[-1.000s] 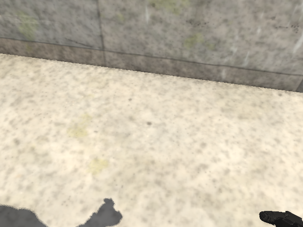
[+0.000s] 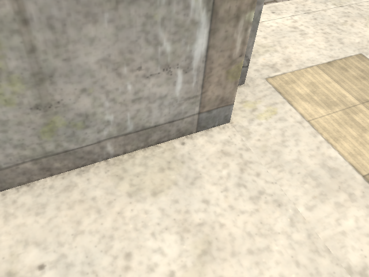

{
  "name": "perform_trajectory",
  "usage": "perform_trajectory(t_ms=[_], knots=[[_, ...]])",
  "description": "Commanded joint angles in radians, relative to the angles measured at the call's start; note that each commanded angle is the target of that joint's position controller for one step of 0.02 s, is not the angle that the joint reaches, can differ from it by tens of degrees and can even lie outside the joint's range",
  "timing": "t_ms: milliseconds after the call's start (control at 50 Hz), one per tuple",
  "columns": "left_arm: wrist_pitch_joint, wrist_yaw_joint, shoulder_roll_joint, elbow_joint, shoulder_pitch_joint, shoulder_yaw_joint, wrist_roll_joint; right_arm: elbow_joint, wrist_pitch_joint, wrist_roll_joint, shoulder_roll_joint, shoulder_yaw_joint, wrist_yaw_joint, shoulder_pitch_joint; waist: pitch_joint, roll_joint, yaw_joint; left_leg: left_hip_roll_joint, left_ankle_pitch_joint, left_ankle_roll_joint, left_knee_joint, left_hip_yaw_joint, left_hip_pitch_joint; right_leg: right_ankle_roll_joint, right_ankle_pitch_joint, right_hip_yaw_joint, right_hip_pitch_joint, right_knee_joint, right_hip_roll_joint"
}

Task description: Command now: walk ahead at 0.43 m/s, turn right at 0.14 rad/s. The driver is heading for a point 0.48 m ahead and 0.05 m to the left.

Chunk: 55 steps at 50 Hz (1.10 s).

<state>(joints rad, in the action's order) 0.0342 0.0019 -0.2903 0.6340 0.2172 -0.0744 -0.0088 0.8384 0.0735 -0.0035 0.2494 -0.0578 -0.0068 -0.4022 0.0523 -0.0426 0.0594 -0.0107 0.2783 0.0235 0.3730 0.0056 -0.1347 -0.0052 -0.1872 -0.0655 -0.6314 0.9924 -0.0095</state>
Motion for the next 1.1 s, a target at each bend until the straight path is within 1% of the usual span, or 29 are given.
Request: perform_trajectory(t_ms=[20,80,160,200,240,260,280,300,320,360,380,420,500,600,660,700,720,740,760,780,800,820,840,860,900,940,1000,1060,1100], knots=[[0.028,0.007,-0.023,-0.100,-0.153,-0.002,0.001,-0.055,0.014,0.007,0.138,-0.024,-0.005,0.027,-0.116,0.168,0.010,-0.197,-0.051,0.146,-0.233,0.195,0.067,0.023,0.113,0.039,-0.171,-0.091,0.055],[0.036,0.023,0.003,-0.120,-0.242,0.011,-0.009,-0.035,0.004,0.013,0.164,-0.025,-0.004,-0.016,-0.127,0.180,0.049,-0.186,-0.149,0.141,-0.223,0.126,0.056,0.031,0.160,0.076,-0.069,-0.282,0.045],[0.046,0.046,-0.014,-0.134,-0.299,0.010,-0.022,-0.010,-0.009,0.027,0.199,-0.030,0.002,-0.061,-0.151,0.187,0.064,-0.230,-0.202,0.147,-0.192,0.133,0.087,0.005,0.110,0.104,0.028,-0.422,0.024],[0.051,0.051,-0.041,-0.131,-0.267,0.001,-0.023,-0.001,-0.017,0.034,0.218,-0.037,0.000,-0.057,-0.139,0.203,0.025,-0.257,-0.354,0.136,-0.142,0.138,0.123,-0.033,0.065,0.105,0.105,-0.476,0.009],[0.049,0.038,-0.105,-0.069,-0.057,-0.034,-0.013,-0.001,-0.021,0.039,0.220,-0.037,-0.004,-0.033,-0.001,0.173,-0.100,-0.204,-0.709,0.096,0.098,0.056,0.095,-0.092,0.089,0.134,0.427,-0.539,-0.031],[0.044,0.025,-0.155,-0.029,0.131,-0.053,-0.006,-0.023,-0.015,0.021,0.186,-0.023,-0.006,-0.012,0.142,0.127,-0.188,-0.166,-0.591,0.061,0.346,0.024,-0.084,-0.143,0.095,0.019,0.739,-0.490,0.081],[0.039,0.018,-0.272,-0.005,0.242,-0.074,0.009,-0.070,0.006,0.003,0.069,0.017,-0.001,-0.083,0.310,-0.164,-0.175,-0.009,-0.062,-0.015,0.756,-0.025,-0.493,-0.296,-0.024,-0.439,1.123,-0.525,0.368],[0.035,0.018,-0.196,0.006,0.262,-0.053,0.007,-0.053,0.032,0.020,0.117,0.006,0.003,-0.061,0.371,-0.200,-0.192,0.013,0.277,-0.014,0.901,0.111,-0.599,-0.334,-0.142,-0.664,1.088,-0.668,0.415],[0.035,0.017,-0.147,0.009,0.184,-0.032,0.006,-0.080,0.040,0.050,0.184,-0.017,0.009,0.028,0.184,-0.140,-0.176,-0.046,0.217,-0.003,0.955,0.103,-0.685,-0.282,-0.148,-0.499,0.952,-0.684,0.379],[0.037,0.018,-0.079,0.008,0.061,-0.009,0.006,-0.088,0.031,0.035,0.160,-0.015,0.008,0.106,0.014,-0.041,-0.117,-0.115,0.063,-0.002,0.864,0.065,-0.634,-0.230,-0.041,-0.270,0.675,-0.745,0.288],[0.046,0.020,-0.060,0.011,0.021,-0.004,0.015,-0.082,0.017,0.029,0.146,-0.018,0.007,0.090,-0.021,-0.066,-0.080,-0.139,0.013,-0.006,0.824,0.076,-0.573,-0.213,0.010,-0.197,0.578,-0.784,0.256],[0.066,0.022,-0.055,0.030,-0.010,-0.008,0.016,-0.067,-0.010,0.032,0.099,-0.011,0.007,0.056,-0.048,-0.072,-0.043,-0.139,-0.036,-0.021,0.803,0.080,-0.512,-0.211,0.087,-0.105,0.478,-0.842,0.241],[0.083,0.011,-0.078,0.074,0.001,-0.017,0.026,-0.102,-0.023,0.024,0.098,-0.016,0.002,0.133,-0.100,-0.024,-0.039,-0.120,-0.197,-0.044,0.654,0.112,-0.574,-0.197,0.252,0.041,0.462,-0.873,0.234],[0.071,-0.010,-0.123,0.118,0.040,-0.021,0.012,-0.181,-0.006,0.004,0.061,0.009,0.033,0.328,-0.152,0.014,-0.101,-0.077,-0.383,-0.020,0.303,0.007,-0.461,-0.167,0.438,0.159,0.475,-0.852,0.210],[0.046,-0.021,-0.160,0.152,0.065,-0.030,-0.006,-0.215,-0.001,0.002,0.085,0.004,0.055,0.341,-0.115,-0.001,-0.088,-0.051,-0.327,0.014,0.214,0.002,-0.430,-0.151,0.581,0.148,0.601,-0.760,0.256],[0.029,-0.028,-0.171,0.153,0.035,-0.032,-0.014,-0.201,0.000,-0.003,0.132,-0.016,0.057,0.255,-0.047,-0.027,-0.030,-0.007,-0.265,0.044,0.167,-0.019,-0.326,-0.118,0.735,0.137,0.672,-0.627,0.251],[0.022,-0.029,-0.172,0.152,0.018,-0.031,-0.007,-0.169,-0.001,-0.012,0.170,-0.034,0.052,0.146,0.020,-0.016,0.025,0.031,-0.327,0.062,0.102,-0.038,-0.181,-0.084,0.761,0.163,0.674,-0.483,0.200],[0.029,-0.030,-0.141,0.144,0.057,-0.019,0.016,-0.154,-0.008,-0.018,0.242,-0.056,0.031,0.074,0.109,0.061,0.035,-0.031,-0.689,0.088,0.122,0.028,0.038,-0.029,0.587,0.195,0.567,-0.297,0.130],[0.046,-0.009,-0.045,0.140,0.187,0.019,0.042,-0.159,-0.028,-0.057,0.301,-0.053,0.007,0.038,0.253,0.293,-0.021,-0.295,-1.140,0.277,0.235,0.346,0.458,0.041,-0.187,0.175,0.181,0.098,0.004],[0.052,0.011,-0.048,0.195,0.229,0.035,0.014,-0.160,-0.036,-0.048,0.232,-0.033,0.007,0.010,0.476,0.274,0.008,-0.423,-1.114,0.405,0.156,0.579,0.556,0.065,-0.557,-0.023,0.115,0.309,-0.051],[0.046,0.020,-0.134,0.188,0.134,0.013,-0.025,-0.171,-0.046,-0.031,0.215,-0.030,0.012,0.046,0.413,0.158,0.041,-0.363,-0.965,0.364,0.105,0.484,0.474,0.061,-0.523,-0.070,0.075,0.349,-0.003],[0.037,0.015,-0.127,0.158,0.044,0.018,-0.026,-0.170,-0.050,-0.014,0.195,-0.024,0.011,0.124,0.266,0.112,0.015,-0.316,-0.805,0.306,0.066,0.387,0.349,0.060,-0.458,-0.029,0.018,0.300,0.039],[0.022,0.005,-0.113,0.153,-0.009,0.021,-0.007,-0.173,-0.055,-0.003,0.149,-0.006,0.009,0.199,0.142,0.059,-0.012,-0.275,-0.707,0.268,0.021,0.320,0.192,0.067,-0.398,-0.008,0.021,0.221,0.070],[-0.001,-0.008,-0.104,0.159,-0.007,0.022,0.009,-0.173,-0.052,-0.011,0.120,0.005,0.005,0.256,0.097,0.078,-0.054,-0.249,-0.636,0.234,-0.024,0.269,0.040,0.071,-0.335,-0.018,0.129,0.123,0.103],[-0.033,-0.026,-0.072,0.185,0.051,0.032,0.015,-0.166,-0.056,-0.028,0.144,-0.003,0.006,0.318,0.057,0.140,-0.100,-0.198,-0.553,0.213,-0.081,0.186,-0.149,0.088,-0.301,0.028,0.299,-0.036,0.078],[-0.042,-0.042,-0.053,0.195,0.049,0.041,0.025,-0.149,-0.055,-0.029,0.150,-0.005,0.000,0.323,0.074,0.163,-0.098,-0.181,-0.478,0.213,-0.090,0.153,-0.180,0.091,-0.255,0.039,0.373,-0.175,0.067],[-0.059,-0.050,-0.079,0.199,0.010,0.034,0.029,-0.127,-0.053,-0.022,0.152,-0.005,-0.008,0.337,0.079,0.169,-0.087,-0.178,-0.129,0.185,-0.120,0.158,-0.225,0.080,-0.082,0.038,0.453,-0.288,0.066],[-0.058,-0.044,-0.071,0.204,-0.016,0.035,0.045,-0.097,-0.061,-0.019,0.111,0.011,-0.007,0.337,-0.004,0.153,-0.101,-0.125,0.241,0.097,-0.120,0.147,-0.319,0.041,-0.013,0.061,0.534,-0.447,0.045],[-0.051,-0.048,-0.120,0.180,-0.043,0.036,0.049,-0.069,-0.058,-0.031,0.079,0.023,-0.006,0.289,-0.080,0.057,-0.075,-0.062,0.242,0.010,-0.028,0.111,-0.326,-0.016,-0.008,-0.064,0.497,-0.605,0.155]])
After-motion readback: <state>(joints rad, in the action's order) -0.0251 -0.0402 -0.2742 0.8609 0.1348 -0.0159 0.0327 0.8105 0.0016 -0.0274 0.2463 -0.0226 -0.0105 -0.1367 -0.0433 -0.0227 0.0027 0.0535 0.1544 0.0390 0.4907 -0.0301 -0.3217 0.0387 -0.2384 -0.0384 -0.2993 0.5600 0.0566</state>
